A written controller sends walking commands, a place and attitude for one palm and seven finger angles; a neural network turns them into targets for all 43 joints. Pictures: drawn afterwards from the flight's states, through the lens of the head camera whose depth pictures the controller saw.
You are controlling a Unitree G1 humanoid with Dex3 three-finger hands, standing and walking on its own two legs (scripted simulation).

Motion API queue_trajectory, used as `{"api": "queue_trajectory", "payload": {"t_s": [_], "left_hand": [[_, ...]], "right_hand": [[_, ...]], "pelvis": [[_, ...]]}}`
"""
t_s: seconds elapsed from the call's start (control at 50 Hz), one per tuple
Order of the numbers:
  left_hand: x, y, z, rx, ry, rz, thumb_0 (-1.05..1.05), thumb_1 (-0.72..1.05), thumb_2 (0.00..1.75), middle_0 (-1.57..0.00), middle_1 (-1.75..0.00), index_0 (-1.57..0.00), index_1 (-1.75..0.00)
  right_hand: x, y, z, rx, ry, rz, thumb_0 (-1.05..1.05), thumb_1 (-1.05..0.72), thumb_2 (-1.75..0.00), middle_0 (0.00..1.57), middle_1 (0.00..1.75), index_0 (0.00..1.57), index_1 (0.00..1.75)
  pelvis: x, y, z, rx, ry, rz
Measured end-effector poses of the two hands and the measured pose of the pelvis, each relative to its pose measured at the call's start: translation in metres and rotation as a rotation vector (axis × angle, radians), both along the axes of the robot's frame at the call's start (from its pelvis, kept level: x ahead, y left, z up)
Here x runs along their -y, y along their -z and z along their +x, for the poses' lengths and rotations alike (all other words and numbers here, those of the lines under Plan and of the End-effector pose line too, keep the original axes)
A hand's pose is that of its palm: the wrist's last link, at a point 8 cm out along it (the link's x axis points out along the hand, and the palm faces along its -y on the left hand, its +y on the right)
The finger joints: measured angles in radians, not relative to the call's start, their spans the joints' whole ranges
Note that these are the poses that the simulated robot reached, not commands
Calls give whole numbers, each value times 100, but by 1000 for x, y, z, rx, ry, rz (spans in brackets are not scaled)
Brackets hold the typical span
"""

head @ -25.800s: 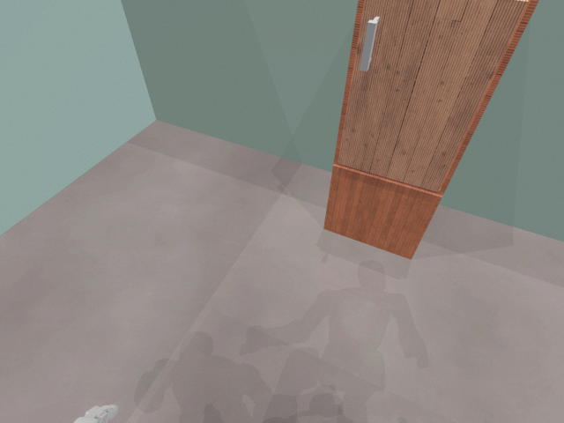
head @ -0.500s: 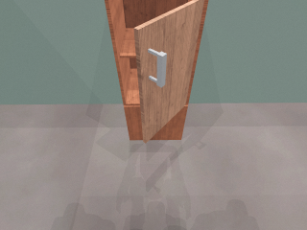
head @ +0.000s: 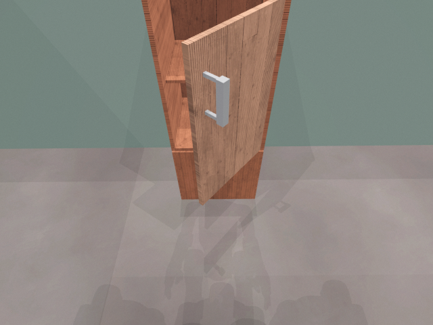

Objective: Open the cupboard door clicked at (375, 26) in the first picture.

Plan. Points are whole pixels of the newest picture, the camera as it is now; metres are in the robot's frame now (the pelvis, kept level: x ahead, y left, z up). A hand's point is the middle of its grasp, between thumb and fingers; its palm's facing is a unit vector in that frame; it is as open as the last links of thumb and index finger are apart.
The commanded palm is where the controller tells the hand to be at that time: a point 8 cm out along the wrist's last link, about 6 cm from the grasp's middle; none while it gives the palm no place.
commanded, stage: look to check the result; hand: left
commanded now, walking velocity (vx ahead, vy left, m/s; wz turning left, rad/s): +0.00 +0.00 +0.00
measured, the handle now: (215, 99) +0.58 +0.04 +0.10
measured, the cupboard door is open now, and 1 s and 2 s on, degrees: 49 49 49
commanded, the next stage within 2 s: walk to a spot facing it in 0.02 s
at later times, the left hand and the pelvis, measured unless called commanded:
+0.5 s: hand out of the picture +0.03 +0.18 -0.19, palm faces -0.05 -0.98 -0.19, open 7.4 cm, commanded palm none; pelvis -0.01 +0.00 -0.01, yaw -8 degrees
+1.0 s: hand out of the picture +0.12 +0.12 -0.17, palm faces -0.35 -0.90 -0.26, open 7.4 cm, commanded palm none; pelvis -0.01 -0.05 +0.00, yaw -25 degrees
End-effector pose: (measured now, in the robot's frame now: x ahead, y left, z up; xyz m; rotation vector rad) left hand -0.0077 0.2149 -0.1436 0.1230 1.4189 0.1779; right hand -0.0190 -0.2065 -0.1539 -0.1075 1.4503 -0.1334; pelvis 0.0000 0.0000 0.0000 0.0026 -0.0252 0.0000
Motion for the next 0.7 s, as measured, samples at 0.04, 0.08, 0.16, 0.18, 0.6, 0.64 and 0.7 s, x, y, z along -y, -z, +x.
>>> {"api": "queue_trajectory", "payload": {"t_s": [0.04, 0.08, 0.16, 0.18, 0.6, 0.64, 0.7], "left_hand": [[1, 0, 1, 2, -1, 1, 1, 91, 90, -20, -30, -20, -29], [2, 0, 2, 2, -1, 1, 1, 92, 90, -20, -30, -20, -29], [4, 0, 2, 1, -1, 0, 1, 92, 90, -20, -30, -20, -29], [4, 0, 2, 1, -2, -1, 1, 91, 90, -20, -30, -20, -29], [-21, -3, 84, 75, 169, 44, 1, 91, 90, -20, -30, -20, -29], [-16, -9, 102, 113, 204, 60, 1, 91, 90, -20, -30, -20, -29], [-3, -14, 127, 164, 266, 85, 1, 91, 90, -20, -30, -20, -29]], "right_hand": [[1, 0, 1, -1, -1, 0, 0, -90, -90, 20, 30, 20, 30], [2, 0, 1, -1, -2, -1, 0, -90, -90, 20, 30, 20, 30], [4, 0, 3, -4, -3, -1, 0, -90, -90, 20, 30, 20, 30], [5, 0, 3, -4, -3, -2, 0, -90, -90, 20, 30, 20, 30], [32, -1, -9, 79, 164, -93, 0, -90, -90, 20, 30, 20, 30], [38, 2, -12, 80, 179, -85, 0, -90, -90, 20, 30, 20, 30], [54, 12, -16, 95, 216, -72, 0, -90, -90, 20, 30, 20, 30]], "pelvis": [[1, 0, 1, 0, -1, 0], [2, 0, 1, 0, -1, 0], [4, 0, 2, 0, -2, 0], [5, 0, 2, 0, -1, 0], [3, 8, -7, -26, 184, 9], [9, 8, -7, -27, 209, 9], [22, 13, -7, -27, 251, 14]]}}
